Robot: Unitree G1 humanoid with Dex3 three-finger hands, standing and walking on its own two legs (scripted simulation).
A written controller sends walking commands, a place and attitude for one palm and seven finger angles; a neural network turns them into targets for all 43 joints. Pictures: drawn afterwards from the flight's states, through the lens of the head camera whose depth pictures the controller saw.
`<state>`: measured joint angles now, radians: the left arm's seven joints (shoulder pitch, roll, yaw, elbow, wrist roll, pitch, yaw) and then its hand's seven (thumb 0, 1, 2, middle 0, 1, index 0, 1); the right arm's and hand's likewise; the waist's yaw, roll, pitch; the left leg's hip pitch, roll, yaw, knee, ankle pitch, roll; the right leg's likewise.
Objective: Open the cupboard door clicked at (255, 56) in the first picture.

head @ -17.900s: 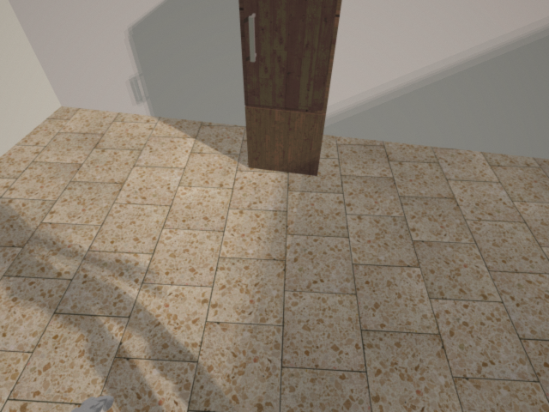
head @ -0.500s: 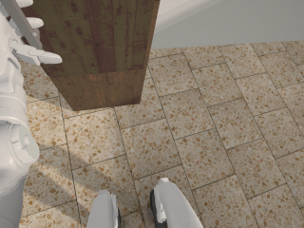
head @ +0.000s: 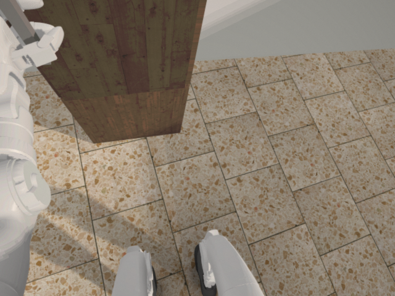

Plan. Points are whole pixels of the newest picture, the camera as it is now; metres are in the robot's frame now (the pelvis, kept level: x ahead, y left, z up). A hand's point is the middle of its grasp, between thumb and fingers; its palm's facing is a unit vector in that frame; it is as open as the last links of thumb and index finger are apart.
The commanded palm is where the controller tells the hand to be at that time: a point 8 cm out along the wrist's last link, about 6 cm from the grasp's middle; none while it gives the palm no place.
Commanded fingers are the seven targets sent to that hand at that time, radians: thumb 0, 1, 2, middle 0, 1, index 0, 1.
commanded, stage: close the thumb around the handle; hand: left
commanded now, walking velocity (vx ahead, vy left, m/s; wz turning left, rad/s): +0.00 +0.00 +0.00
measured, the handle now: (22, 16) +0.61 +0.23 +0.07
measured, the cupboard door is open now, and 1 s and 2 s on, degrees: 1 29 51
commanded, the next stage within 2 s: pull the door open along its arc in 0.20 s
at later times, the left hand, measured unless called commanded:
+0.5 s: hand (44, 47) +0.56 +0.20 +0.06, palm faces +0.06 -1.00 -0.01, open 5.3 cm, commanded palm +0.52 +0.23 +0.06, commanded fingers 0.00 0.90 0.90 -0.40 -1.35 -0.40 -1.35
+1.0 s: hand (91, 110) +0.44 +0.12 +0.06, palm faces +0.40 -0.92 +0.04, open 5.6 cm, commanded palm +0.37 +0.15 +0.06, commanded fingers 0.00 0.90 0.90 -0.40 -1.35 -0.40 -1.35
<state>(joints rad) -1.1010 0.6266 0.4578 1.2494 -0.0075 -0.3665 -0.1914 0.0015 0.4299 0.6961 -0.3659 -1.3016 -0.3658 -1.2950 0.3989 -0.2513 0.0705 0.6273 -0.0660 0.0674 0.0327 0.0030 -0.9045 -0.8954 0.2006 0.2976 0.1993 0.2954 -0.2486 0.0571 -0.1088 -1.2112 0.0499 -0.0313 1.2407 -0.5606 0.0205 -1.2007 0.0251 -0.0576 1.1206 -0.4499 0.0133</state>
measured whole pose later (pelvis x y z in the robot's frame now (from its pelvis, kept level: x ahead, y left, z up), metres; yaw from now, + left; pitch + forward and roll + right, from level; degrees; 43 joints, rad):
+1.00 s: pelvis +0.02 +0.00 +0.03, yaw +1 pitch +23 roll -2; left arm -0.42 0.01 0.17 0.60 0.00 -0.41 0.42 0.01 0.74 0.77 -0.37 -1.35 -0.40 -1.35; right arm 0.28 -0.21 -0.02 0.57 -0.08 0.02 0.09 0.01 -0.91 -0.90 0.20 0.30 0.20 0.29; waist -0.08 0.05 -0.18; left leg -0.95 0.03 0.01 1.10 -0.55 0.01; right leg -0.98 0.01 -0.02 1.04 -0.46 0.01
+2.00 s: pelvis +0.00 -0.05 +0.03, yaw +5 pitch +18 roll +1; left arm -0.23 -0.14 -0.11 0.52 0.12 -0.38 0.65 0.00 -0.36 0.36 -0.30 -1.15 -0.30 -1.14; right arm 0.19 -0.18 -0.04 0.67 -0.12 -0.04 0.02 0.01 -0.91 -0.90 0.20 0.30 0.20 0.30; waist -0.03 0.04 -0.17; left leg -0.87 0.01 -0.04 1.06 -0.49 -0.05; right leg -0.92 -0.01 -0.06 1.08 -0.47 -0.06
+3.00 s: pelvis -0.02 -0.03 +0.02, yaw +4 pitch +14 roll +1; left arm 0.03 0.01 -0.22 0.25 0.00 -0.42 0.13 -0.01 -0.50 0.30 -0.17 -0.31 -0.15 -0.30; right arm 0.21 -0.21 0.01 0.52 -0.03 -0.05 0.02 0.01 -0.90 -0.90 0.20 0.30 0.20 0.30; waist 0.00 0.04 -0.13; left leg -0.86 -0.01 -0.01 1.13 -0.52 -0.01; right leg -0.91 -0.03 -0.03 1.14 -0.48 -0.02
